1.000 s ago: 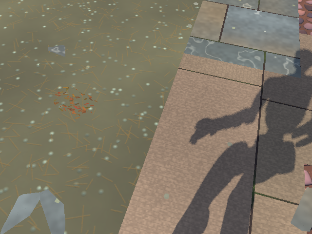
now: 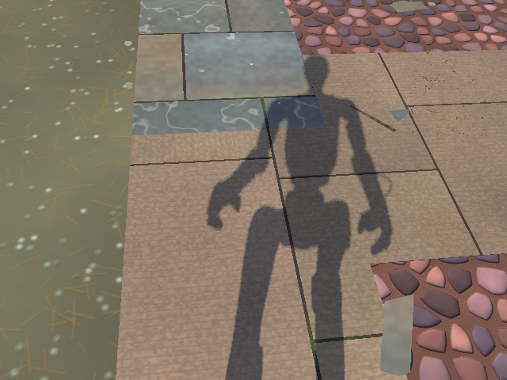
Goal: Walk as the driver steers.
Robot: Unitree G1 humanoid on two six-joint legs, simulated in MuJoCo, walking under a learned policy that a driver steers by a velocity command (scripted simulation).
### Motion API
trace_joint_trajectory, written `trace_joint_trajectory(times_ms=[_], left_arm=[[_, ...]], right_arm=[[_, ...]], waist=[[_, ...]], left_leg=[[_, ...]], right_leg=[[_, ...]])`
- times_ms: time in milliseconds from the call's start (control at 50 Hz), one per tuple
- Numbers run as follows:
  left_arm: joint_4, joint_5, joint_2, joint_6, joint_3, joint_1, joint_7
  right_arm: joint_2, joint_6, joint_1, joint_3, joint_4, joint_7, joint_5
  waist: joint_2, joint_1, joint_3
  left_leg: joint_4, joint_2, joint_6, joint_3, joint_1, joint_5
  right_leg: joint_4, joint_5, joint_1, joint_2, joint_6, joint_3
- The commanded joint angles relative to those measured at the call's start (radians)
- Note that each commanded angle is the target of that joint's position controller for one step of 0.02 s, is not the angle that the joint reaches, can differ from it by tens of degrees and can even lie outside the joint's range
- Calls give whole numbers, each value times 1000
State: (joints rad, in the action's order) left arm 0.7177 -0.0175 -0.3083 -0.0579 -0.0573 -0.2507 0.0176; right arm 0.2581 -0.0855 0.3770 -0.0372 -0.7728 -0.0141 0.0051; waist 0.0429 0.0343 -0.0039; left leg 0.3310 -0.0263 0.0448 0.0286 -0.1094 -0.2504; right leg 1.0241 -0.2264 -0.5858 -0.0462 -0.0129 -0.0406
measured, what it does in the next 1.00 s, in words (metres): walks ahead, turning right: right foot, then left foot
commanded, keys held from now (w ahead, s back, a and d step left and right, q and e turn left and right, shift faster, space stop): w+e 0.34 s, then no key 0.66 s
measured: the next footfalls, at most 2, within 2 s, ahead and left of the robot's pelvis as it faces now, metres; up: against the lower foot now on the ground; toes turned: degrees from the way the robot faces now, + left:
right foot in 0.28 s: +0.33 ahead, -0.15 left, +0.00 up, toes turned -9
left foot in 0.72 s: +0.57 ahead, +0.00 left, +0.00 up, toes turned -16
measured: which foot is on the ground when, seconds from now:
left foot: down 0.00-0.30, up 0.32-0.70, down 0.72-1.00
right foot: up 0.00-0.26, down 0.28-0.76, up 0.78-0.96, down 0.98-1.00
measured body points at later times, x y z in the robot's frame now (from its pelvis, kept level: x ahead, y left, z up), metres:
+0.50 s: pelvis +0.27 -0.07 +0.00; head +0.31 -0.09 +0.44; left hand +0.45 +0.17 -0.11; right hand +0.36 -0.37 -0.10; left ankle +0.36 +0.09 -0.67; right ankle +0.29 -0.14 -0.75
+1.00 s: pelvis +0.43 -0.07 -0.02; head +0.45 -0.08 +0.43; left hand +0.58 +0.17 -0.15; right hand +0.51 -0.34 -0.13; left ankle +0.53 +0.01 -0.75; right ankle +0.37 -0.20 -0.75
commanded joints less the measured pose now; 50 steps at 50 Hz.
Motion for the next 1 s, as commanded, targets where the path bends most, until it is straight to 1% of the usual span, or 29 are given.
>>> trace_joint_trajectory(times_ms=[20, 80, 180, 220, 240, 260, 280, 300, 320, 340, 360, 380, 400, 480, 560, 620, 660, 700, 720, 740, 760, 780, 800, 840, 860, 900, 940, 980, 1000], left_arm=[[-94, 1, -29, -10, -3, 113, 4], [-115, -2, -5, -15, 9, 187, 17], [-159, -7, -10, -20, 13, 288, 50], [-167, -2, -41, -19, -2, 265, 58], [-159, -1, -71, -15, -17, 206, 58], [-127, -5, -114, -10, -43, 70, 53], [-91, -9, -169, -2, -72, -91, 37], [-81, -5, -281, 6, -96, -183, 19], [-95, -13, -244, -1, -82, -185, 17], [-87, -3, -182, -5, -64, -158, 15], [-91, 0, -153, -7, -53, -86, 12], [-102, 5, -126, -8, -43, -6, 11], [-114, 15, -94, -9, -32, 45, 9], [-75, 23, -111, -20, -31, 84, -2], [-26, 16, -109, -4, -26, 59, -19], [13, 16, -115, 10, -22, 16, -23], [31, 16, -112, 17, -18, 15, -23], [44, 11, -98, 24, -11, 34, -24], [50, 15, -81, 24, -5, 16, -24], [51, 38, -54, 15, 3, -66, -22], [89, 31, -21, 12, 15, -173, -25], [91, 23, -59, 25, 12, -135, -26], [74, 12, -86, 46, 2, -75, -28], [72, 10, -79, 95, -6, -20, -40], [78, 12, -70, 109, -7, -20, -45], [113, 15, -31, 112, 0, -56, -49], [150, 26, -15, 103, 0, -96, -43], [130, 47, -47, 98, -1, -46, -43], [135, 34, -92, 97, -12, -22, -48]], right_arm=[[161, -16, -26, -40, 58, 10, 1], [177, -12, -17, -42, 40, 17, -1], [197, 6, 34, -48, -5, 22, -18], [224, 21, 22, -56, -2, 31, -20], [240, 32, 18, -60, 2, 39, -19], [246, 44, 7, -61, 9, 47, -15], [241, 44, 3, -56, 26, 56, -11], [123, 23, 85, -16, 82, 44, 20], [123, -17, 71, -1, 88, 28, 8], [194, -41, -47, -23, 122, 14, -35], [191, -54, -99, -17, 139, 11, -46], [183, -55, -112, -19, 131, 18, -24], [195, -43, -100, -29, 122, 23, -6], [140, 5, -41, -18, 105, 30, 9], [95, 8, -160, -3, 131, 28, 11], [110, 2, -224, -8, 146, 14, -1], [133, -1, -237, -18, 155, 8, 6], [145, -5, -197, -28, 144, 4, 19], [161, -10, -169, -32, 136, 7, 27], [215, -12, -171, -39, 153, 14, 40], [168, 2, -147, -28, 153, 18, 46], [91, 19, -109, -11, 135, 16, 29], [68, 30, -110, 2, 120, 10, 14], [117, 48, -182, -8, 120, 7, 9], [136, 53, -235, -14, 127, 10, 13], [128, 66, -300, -15, 133, 15, 19], [109, 72, -290, -11, 116, 21, 10], [79, 65, -243, 0, 89, 18, 11], [91, 62, -233, -5, 95, 15, 16]], waist=[[-126, 20, 61], [-128, 42, 76], [-108, 53, 115], [-136, 14, 66], [-161, -25, 12], [-158, -103, -71], [-119, -186, -154], [126, -132, -289], [138, -136, -448], [73, -166, -313], [19, -130, -173], [-53, -78, -89], [-44, -41, -53], [-1, 16, -44], [20, -37, -62], [23, -73, -68], [28, -71, -61], [24, -32, -64], [-5, -23, -78], [-107, -72, -146], [-220, -72, -259], [-259, -29, -290], [-222, -21, -242], [-158, -31, -129], [-171, -49, -91], [-193, -74, -62], [-187, -88, -84], [-130, -60, -47], [-47, -19, -2]], left_leg=[[-197, 237, 137, -142, 82, 236], [-215, 217, 113, -25, 37, 293], [-184, 278, 99, 42, 148, 422], [-69, 287, 78, 77, 215, 777], [41, 285, 65, 95, 238, 967], [225, 267, 43, 122, 202, 1061], [468, 239, 10, 131, 19, 945], [870, 95, -53, 120, -420, 193], [1069, -30, -62, -86, -588, -326], [1088, 37, -45, -152, -689, -250], [1018, 81, -33, -128, -677, -170], [933, 119, -43, -110, -622, -123], [881, 145, -56, -104, -545, -104], [734, 129, -118, -56, -407, -22], [435, 92, -115, -34, -347, 254], [306, 76, -95, -61, -329, 340], [253, 70, -66, -75, -337, 273], [156, 55, -28, -64, -267, 278], [94, 76, -3, -77, -166, 507], [157, 194, 56, -177, 14, 891], [188, 323, 201, -311, 186, 1005], [135, 382, 258, -417, 181, 910], [85, 381, 249, -456, 129, 676], [-1, 338, 191, -427, -17, 264], [-33, 305, 159, -389, -97, 132], [-53, 225, 114, -279, -213, 20], [-30, 177, 83, -202, -246, -79], [-9, 137, 11, -167, -277, -227], [8, 90, -17, -119, -239, -215]], right_leg=[[-107, 130, -192, -27, 27, -21], [-295, 274, -98, -12, 25, 19], [-442, 271, -67, 13, -29, 55], [-449, 173, 8, 62, -69, 104], [-441, 118, 92, 96, -92, 129], [-470, 126, 275, 132, -124, 143], [-495, 154, 560, 107, -166, 64], [-482, 60, 982, -169, -321, -418], [-659, -88, 1080, -300, -427, -832], [-702, -107, 994, -256, -360, -689], [-712, 48, 816, -224, -320, -529], [-714, 263, 646, -184, -288, -410], [-724, 453, 526, -148, -272, -314], [-758, 763, 303, -97, -278, -144], [-738, 699, 306, -27, -211, -48], [-710, 591, 389, -73, -198, -97], [-650, 573, 449, -107, -190, -142], [-557, 534, 471, -99, -158, -167], [-492, 480, 450, -49, -119, -151], [-391, 284, 362, 30, -70, -128], [-251, -36, 250, 86, -5, -95], [-161, -361, 216, 84, 35, -76], [-120, -459, 175, 61, 53, -84], [-107, -393, 159, 27, 78, -72], [-173, -339, 196, 12, 82, -64], [-342, -195, 328, 25, 76, -20], [-496, 6, 446, 51, 55, 24], [-573, 38, 449, -10, 15, -43], [-575, -106, 338, -17, -20, -63]])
